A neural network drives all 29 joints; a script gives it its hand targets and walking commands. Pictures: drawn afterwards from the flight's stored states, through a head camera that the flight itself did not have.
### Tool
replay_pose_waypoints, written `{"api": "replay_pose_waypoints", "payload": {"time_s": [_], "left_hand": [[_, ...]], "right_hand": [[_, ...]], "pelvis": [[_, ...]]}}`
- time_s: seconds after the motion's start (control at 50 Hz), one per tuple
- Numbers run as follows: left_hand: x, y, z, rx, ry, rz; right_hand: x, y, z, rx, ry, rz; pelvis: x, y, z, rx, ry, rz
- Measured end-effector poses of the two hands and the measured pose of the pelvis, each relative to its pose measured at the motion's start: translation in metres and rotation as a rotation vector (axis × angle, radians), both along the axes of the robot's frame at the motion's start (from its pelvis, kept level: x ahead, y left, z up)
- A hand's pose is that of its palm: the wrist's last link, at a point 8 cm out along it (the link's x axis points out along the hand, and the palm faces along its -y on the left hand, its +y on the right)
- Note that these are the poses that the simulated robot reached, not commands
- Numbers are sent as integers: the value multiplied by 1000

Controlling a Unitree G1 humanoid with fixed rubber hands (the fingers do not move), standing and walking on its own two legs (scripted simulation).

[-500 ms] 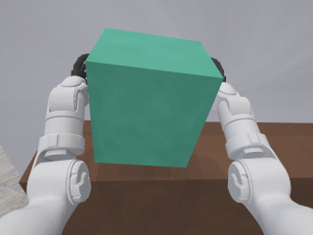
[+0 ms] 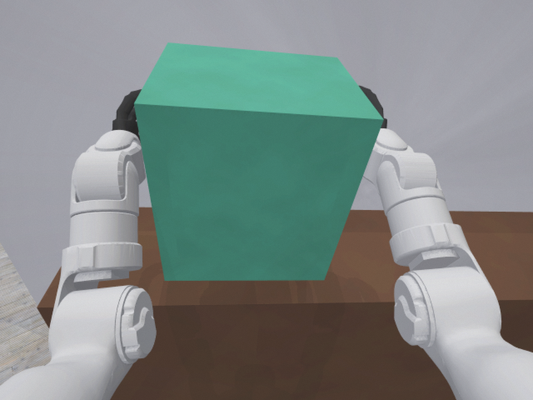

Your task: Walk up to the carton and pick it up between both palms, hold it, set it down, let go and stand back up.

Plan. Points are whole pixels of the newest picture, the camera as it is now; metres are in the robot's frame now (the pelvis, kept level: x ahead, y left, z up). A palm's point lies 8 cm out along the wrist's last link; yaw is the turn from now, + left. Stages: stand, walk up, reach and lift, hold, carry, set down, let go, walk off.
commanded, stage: reach and lift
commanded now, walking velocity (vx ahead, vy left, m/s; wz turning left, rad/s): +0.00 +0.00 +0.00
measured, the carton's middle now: (251, 168) +0.38 +0.01 +0.22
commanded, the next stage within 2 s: hold in 0.04 s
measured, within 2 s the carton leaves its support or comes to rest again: neither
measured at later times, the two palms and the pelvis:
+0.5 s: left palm (136, 124) +0.40 +0.17 +0.28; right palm (374, 127) +0.39 -0.17 +0.29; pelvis +0.01 -0.01 +0.00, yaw +0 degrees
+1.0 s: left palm (125, 129) +0.37 +0.17 +0.29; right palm (379, 122) +0.37 -0.17 +0.31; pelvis +0.00 +0.00 +0.00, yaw +0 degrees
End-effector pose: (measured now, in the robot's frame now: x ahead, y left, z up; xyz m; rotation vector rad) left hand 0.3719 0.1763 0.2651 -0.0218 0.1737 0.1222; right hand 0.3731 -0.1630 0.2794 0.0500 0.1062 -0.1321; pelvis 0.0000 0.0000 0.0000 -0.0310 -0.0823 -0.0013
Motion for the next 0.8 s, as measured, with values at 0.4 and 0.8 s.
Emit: {"api": "replay_pose_waypoints", "payload": {"time_s": [0.4, 0.8], "left_hand": [[16, -13, 22, 18, 5, -26], [8, 3, 18, 1, 6, -13]], "right_hand": [[7, -14, 12, -10, 7, -19], [8, 3, 27, -24, 13, 3]], "pelvis": [[3, -7, -1, 7, 5, -1], [9, -2, 0, 0, 12, -1]]}}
